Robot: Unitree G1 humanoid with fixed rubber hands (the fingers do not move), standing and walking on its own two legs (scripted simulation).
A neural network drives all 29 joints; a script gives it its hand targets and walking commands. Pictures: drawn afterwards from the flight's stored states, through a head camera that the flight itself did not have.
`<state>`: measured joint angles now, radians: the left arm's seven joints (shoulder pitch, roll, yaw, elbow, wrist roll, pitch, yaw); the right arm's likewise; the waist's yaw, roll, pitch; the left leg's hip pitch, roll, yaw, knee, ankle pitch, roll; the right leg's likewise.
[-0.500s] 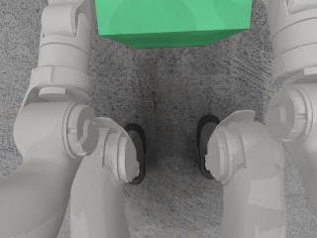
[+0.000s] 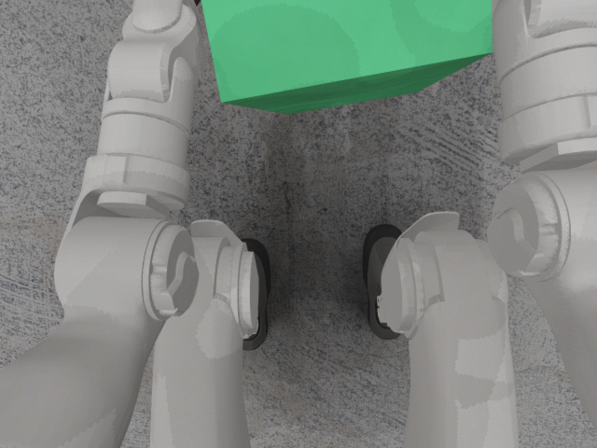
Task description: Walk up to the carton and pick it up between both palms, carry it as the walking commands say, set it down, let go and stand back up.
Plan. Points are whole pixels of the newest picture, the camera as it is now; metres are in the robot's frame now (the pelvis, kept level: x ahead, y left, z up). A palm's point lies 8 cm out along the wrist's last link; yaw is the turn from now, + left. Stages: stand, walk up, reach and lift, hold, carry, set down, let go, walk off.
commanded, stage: reach and lift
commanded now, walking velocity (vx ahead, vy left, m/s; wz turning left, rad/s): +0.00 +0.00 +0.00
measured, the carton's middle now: out of the picture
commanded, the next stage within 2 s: none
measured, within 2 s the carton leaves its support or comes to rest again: neither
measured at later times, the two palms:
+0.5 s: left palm out of the picture +0.56 +0.11 -0.09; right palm out of the picture +0.57 -0.17 -0.08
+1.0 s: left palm out of the picture +0.54 +0.11 -0.01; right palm out of the picture +0.55 -0.17 +0.01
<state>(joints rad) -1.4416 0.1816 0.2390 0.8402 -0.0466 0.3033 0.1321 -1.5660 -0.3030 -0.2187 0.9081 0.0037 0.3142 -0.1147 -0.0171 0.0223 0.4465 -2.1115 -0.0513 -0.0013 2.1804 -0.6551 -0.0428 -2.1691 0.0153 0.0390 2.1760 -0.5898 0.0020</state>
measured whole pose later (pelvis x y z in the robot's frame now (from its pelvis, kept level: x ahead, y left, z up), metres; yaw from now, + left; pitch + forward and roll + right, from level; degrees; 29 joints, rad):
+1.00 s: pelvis +0.00 +0.00 +0.09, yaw -1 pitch +42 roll +4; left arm -1.25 0.02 0.47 0.64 0.19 0.42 0.08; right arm -1.37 -0.11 -0.45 0.76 -0.26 0.38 -0.03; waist -0.01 0.00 0.10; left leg -1.99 -0.05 0.00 1.83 -0.57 -0.04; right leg -2.05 0.04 0.07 1.83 -0.50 0.02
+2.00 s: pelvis +0.03 +0.00 +0.20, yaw -2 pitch +37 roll +2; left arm -0.89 -0.09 0.47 0.55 0.25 0.42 0.02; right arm -1.02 0.02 -0.44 0.68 -0.28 0.37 -0.02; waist 0.00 0.00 -0.10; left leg -1.60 -0.04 -0.02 1.48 -0.52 -0.03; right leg -1.65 0.04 0.07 1.48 -0.46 0.02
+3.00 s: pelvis +0.05 +0.01 +0.32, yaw -3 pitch +22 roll +1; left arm -0.59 -0.18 0.44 0.46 0.29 0.39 -0.01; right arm -0.71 0.11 -0.40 0.59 -0.32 0.34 0.02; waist 0.00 0.02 -0.04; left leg -0.96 -0.03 -0.04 0.92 -0.35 -0.01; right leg -1.00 0.03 0.07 0.92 -0.31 0.01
